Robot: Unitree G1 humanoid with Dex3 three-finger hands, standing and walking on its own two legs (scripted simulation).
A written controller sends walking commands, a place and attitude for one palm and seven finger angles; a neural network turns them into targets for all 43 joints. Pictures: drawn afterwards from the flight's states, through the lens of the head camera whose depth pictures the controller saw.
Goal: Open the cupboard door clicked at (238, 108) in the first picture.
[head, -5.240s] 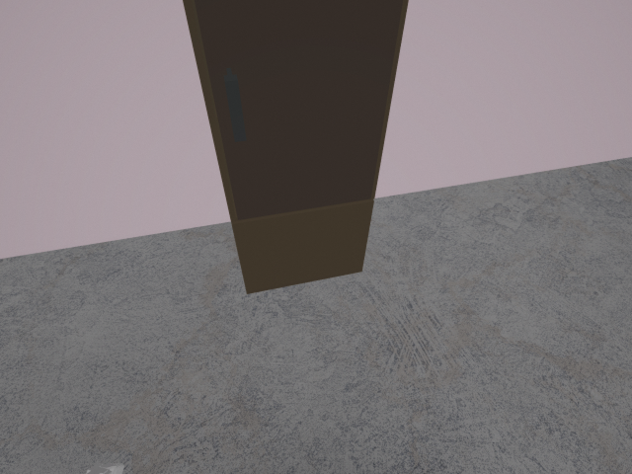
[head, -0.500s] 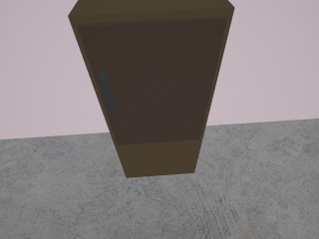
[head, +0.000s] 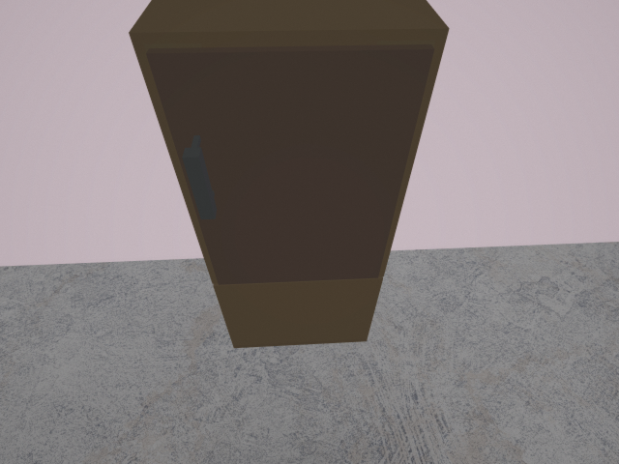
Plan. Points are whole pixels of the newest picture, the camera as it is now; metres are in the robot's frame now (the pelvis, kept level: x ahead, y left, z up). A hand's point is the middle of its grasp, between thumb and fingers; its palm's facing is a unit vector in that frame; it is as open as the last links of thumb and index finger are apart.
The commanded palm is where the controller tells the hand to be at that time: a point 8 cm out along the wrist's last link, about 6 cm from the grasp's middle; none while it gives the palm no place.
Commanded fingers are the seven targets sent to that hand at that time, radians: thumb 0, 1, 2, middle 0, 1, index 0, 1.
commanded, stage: raise the hand with hooked fingers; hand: left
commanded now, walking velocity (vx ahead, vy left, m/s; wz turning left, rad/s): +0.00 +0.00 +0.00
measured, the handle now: (202, 177) +0.56 +0.23 +0.04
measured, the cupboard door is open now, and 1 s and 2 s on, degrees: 0 0 0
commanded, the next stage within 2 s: none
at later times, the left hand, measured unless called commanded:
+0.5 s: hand (168, 447) +0.15 +0.19 -0.05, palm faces +0.09 -1.00 +0.01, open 8.4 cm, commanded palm +0.13 +0.25 -0.04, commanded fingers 0.00 0.41 0.69 -0.23 -0.62 -0.23 -0.62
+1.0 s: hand (117, 402) +0.19 +0.25 +0.00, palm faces +0.14 -0.99 -0.07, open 11.4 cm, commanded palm +0.16 +0.30 +0.00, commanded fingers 0.00 -0.17 0.44 -0.28 -0.99 -0.28 -0.99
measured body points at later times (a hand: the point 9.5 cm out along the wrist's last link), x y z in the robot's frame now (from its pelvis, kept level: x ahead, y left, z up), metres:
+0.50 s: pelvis -0.05 +0.00 -0.08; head +0.00 +0.01 +0.36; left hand +0.14 +0.24 -0.05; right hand +0.20 -0.23 -0.12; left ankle +0.00 +0.14 -0.74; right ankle -0.03 -0.09 -0.74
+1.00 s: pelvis -0.05 +0.02 -0.06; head +0.00 +0.03 +0.39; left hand +0.17 +0.30 +0.01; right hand +0.10 -0.22 -0.15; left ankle +0.00 +0.14 -0.74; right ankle -0.03 -0.09 -0.74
